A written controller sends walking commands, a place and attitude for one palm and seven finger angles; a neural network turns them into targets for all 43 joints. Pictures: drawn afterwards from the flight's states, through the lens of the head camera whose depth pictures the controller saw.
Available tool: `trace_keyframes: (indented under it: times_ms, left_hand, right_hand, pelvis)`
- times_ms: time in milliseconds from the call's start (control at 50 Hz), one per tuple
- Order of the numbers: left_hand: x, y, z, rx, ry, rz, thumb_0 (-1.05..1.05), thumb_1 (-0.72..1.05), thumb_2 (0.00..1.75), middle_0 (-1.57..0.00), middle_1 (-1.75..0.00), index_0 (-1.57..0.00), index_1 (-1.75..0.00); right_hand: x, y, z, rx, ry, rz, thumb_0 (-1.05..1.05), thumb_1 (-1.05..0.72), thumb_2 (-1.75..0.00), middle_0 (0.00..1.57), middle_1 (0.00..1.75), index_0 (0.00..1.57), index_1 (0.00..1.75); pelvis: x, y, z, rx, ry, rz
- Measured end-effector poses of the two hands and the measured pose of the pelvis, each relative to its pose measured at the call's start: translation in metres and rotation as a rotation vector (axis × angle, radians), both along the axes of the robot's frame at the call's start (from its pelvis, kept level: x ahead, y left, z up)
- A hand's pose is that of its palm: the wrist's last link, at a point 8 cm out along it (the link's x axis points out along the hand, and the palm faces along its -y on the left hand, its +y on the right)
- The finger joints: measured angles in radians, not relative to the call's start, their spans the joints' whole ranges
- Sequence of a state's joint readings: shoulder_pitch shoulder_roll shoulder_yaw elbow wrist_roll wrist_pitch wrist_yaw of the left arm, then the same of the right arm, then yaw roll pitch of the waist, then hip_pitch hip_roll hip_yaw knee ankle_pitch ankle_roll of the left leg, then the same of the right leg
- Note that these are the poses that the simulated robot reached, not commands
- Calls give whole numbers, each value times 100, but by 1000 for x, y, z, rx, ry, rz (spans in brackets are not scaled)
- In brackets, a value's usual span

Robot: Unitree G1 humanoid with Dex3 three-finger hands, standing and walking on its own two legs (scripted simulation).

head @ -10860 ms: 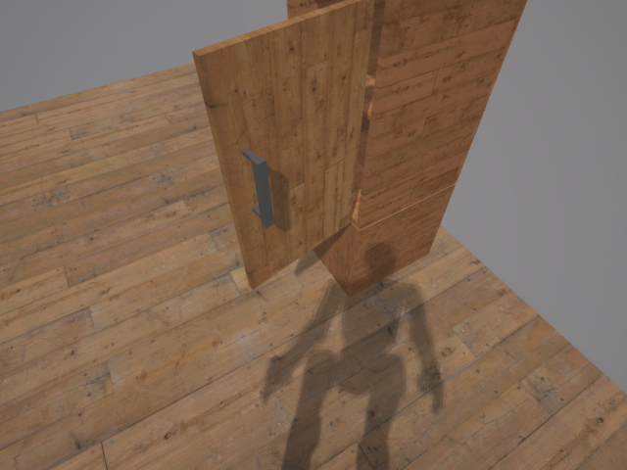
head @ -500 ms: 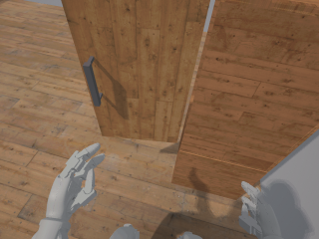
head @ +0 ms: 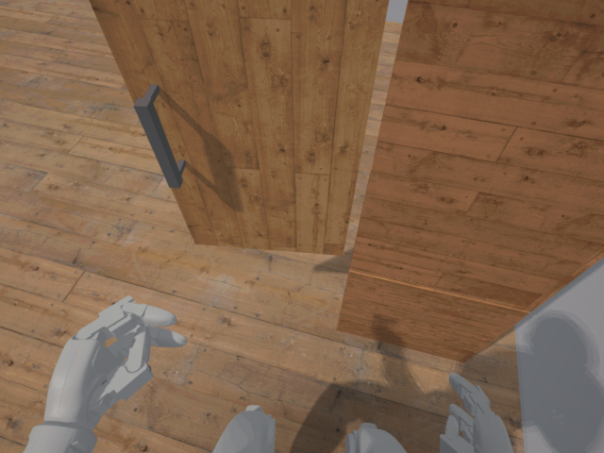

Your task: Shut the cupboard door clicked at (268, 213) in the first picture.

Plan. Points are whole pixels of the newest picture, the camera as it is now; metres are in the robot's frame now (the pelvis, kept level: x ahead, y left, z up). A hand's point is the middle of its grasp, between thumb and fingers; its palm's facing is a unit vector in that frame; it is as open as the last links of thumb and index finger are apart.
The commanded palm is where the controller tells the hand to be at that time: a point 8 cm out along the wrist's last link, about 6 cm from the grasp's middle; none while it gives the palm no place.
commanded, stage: raise the hand and make a fist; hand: left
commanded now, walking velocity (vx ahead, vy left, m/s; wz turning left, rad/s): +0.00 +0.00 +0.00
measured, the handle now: (165, 139) +0.53 +0.25 +0.09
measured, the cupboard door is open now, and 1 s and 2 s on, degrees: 100 100 100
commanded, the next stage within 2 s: bring the fist close to the handle in 1.10 s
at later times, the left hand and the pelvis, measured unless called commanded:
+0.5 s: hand (128, 358) +0.21 +0.20 +0.08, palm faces -0.02 -1.00 -0.03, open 3.1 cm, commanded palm +0.19 +0.26 +0.08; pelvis +0.00 +0.02 +0.01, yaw +1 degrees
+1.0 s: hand (134, 337) +0.23 +0.20 +0.08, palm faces -0.03 -1.00 -0.03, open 3.1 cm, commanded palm +0.21 +0.25 +0.09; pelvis +0.01 +0.01 +0.02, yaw +0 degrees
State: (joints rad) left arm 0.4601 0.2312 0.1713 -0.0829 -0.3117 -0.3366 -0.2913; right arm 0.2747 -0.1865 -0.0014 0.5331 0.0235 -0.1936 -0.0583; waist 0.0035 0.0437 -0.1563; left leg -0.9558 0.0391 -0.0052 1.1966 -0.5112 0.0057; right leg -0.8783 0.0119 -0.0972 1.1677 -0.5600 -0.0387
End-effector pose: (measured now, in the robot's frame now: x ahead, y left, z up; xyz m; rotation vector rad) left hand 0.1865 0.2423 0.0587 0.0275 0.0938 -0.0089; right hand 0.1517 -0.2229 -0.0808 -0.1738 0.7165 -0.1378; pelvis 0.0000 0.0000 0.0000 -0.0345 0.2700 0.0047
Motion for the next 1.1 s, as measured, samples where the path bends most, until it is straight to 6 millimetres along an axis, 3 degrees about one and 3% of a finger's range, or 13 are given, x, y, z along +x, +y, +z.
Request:
trace_keyframes:
  times_ms: [100,200,380,540,840,1100]
  left_hand:
    - [-4,4,4,4,-45,2,2,91,90,-87,-103,-87,-103]
    - [-3,3,2,-4,-47,-28,2,90,90,-96,-113,-96,-113]
    - [2,11,16,4,-77,-4,2,90,90,-113,-131,-113,-131]
    - [7,15,21,6,-65,-14,2,90,90,-125,-144,-125,-144]
    - [25,17,30,9,-61,-20,2,90,90,-130,-150,-130,-150]
    - [24,7,30,13,-78,-20,2,90,90,-130,-150,-130,-150]
  right_hand:
    - [-4,-12,5,-53,13,-1,2,-90,-90,20,30,21,30]
    - [6,-14,15,-89,-21,10,2,-91,-90,20,30,21,30]
    - [30,9,36,-61,-97,60,2,-91,-90,20,30,21,30]
    - [32,24,41,-38,-97,100,2,-90,-90,20,30,21,30]
    - [13,6,38,-51,-29,59,2,-90,-90,20,30,21,30]
    - [19,-3,37,-53,-41,54,2,-91,-90,20,30,21,30]
  pelvis:
    - [1,6,1,-3,-1,2]
    - [0,11,1,-9,-7,4]
    - [1,16,9,-18,-29,11]
    - [4,17,15,-22,-44,17]
    - [9,15,23,-12,-52,12]
    - [9,9,21,-4,-52,10]
